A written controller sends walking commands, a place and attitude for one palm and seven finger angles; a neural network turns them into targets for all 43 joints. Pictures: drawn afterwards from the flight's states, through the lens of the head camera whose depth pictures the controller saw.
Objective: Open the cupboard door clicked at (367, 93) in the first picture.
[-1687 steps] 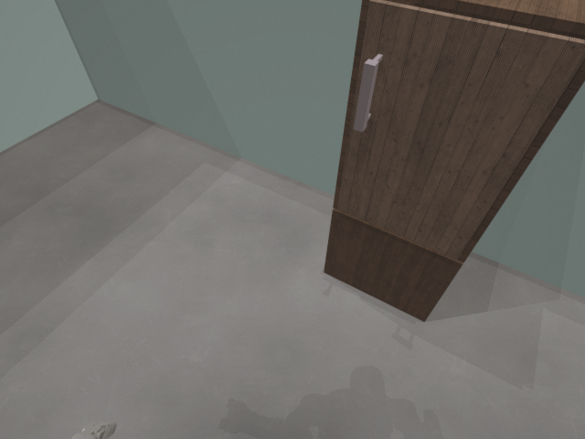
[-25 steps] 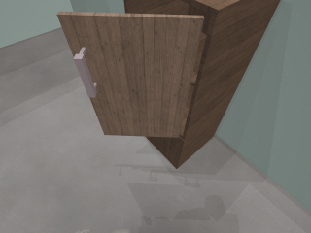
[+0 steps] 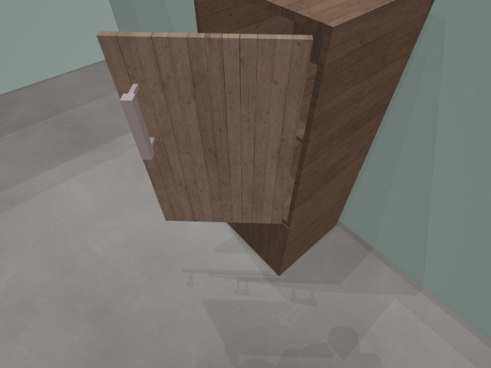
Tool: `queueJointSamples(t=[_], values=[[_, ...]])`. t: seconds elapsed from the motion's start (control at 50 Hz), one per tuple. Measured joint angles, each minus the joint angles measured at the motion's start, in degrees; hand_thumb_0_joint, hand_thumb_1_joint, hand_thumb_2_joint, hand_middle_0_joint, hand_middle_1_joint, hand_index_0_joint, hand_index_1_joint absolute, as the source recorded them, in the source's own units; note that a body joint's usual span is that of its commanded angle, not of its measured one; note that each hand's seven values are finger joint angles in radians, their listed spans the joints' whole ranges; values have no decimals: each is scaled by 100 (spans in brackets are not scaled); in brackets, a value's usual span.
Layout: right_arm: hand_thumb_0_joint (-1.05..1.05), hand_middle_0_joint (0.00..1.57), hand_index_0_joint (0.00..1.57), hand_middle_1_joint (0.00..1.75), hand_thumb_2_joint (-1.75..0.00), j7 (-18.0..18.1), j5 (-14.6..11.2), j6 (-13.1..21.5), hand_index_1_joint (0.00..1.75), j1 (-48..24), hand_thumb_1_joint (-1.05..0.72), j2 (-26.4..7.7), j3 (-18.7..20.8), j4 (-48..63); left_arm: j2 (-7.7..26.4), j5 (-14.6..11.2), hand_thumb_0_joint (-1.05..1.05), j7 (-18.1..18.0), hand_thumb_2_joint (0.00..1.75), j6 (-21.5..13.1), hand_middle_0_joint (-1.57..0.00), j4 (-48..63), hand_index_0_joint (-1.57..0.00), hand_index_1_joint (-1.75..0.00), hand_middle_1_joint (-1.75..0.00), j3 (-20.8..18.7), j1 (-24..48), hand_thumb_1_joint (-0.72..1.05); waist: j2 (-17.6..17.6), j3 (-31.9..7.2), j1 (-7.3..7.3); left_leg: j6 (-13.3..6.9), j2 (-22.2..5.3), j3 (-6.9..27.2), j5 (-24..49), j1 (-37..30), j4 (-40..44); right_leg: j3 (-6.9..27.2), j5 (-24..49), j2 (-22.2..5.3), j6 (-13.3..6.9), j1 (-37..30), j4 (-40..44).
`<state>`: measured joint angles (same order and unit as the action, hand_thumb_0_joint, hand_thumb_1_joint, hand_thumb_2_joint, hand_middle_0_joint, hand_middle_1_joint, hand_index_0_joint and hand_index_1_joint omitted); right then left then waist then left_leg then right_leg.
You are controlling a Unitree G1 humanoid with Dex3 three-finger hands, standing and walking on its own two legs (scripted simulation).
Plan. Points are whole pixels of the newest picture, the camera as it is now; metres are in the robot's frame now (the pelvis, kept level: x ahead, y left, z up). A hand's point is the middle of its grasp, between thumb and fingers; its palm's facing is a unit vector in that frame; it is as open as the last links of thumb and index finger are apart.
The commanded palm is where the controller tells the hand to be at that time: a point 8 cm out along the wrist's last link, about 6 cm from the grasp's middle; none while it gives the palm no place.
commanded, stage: come to a stop and stand still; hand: left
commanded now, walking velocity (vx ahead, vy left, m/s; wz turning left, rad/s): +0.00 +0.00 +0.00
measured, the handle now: (141, 123) +0.56 +0.25 +0.08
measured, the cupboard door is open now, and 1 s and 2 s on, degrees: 47 47 47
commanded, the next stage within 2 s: look again from close up in 0.86 s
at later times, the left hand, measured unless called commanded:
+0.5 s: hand out of the picture +0.02 +0.15 -0.18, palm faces +0.04 -0.99 -0.17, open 7.3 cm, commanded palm none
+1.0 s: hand out of the picture +0.03 +0.16 -0.18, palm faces +0.03 -0.98 -0.17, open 7.4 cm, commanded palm none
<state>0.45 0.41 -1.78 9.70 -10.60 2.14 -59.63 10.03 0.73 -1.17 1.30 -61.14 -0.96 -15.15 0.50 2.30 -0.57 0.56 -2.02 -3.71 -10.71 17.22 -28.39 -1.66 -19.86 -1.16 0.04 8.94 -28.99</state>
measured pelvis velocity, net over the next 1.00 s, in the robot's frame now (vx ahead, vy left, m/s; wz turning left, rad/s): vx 0.04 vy -0.01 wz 0.01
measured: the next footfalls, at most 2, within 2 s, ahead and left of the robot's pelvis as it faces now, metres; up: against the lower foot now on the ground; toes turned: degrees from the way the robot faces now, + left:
none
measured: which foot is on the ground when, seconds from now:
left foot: down 0.00-1.00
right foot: down 0.00-1.00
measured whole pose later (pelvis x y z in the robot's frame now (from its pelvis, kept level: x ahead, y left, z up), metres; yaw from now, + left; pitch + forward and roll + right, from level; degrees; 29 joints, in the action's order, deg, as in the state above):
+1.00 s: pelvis +0.04 -0.01 +0.00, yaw +1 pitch -1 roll +0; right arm 1.5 0.7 0.4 13.0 -9.1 0.8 -63.1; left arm 8.5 0.9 -1.9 -0.4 -63.2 0.0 -16.9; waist -1.4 2.7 -0.2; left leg 1.0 -2.0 -3.0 -13.6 12.9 -27.1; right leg -2.5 -20.4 -0.9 -0.1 2.3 -23.4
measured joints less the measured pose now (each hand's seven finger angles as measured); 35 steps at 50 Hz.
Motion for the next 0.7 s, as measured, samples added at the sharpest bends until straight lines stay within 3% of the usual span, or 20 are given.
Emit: queueJointSamples(t=[0.32,0.58,0.7], values=[[0,20,20,30,-89,89,17,86,29,802,-91,243,-113,-777,-174,-74,1,-55,90,-87,-20,-331,-20,-30,-30,38,-4,92,-136,79,-84,97,-92,71,-3,-340,250,-62,96,119,-91,-430,429],[0,20,20,30,-89,126,2,177,29,587,-91,409,-125,-722,-261,-65,1,-94,90,-127,-20,-390,-20,-30,-30,25,-85,91,-175,67,-29,93,-54,70,-142,-429,224,-69,4,81,-73,-570,499],[1,20,20,30,-89,159,5,189,30,433,-93,290,-99,-682,-285,-50,0,-101,90,-146,-20,-396,-20,-30,-30,33,-131,91,-201,41,17,80,-27,63,-206,-483,211,-68,-32,53,-50,-649,538]])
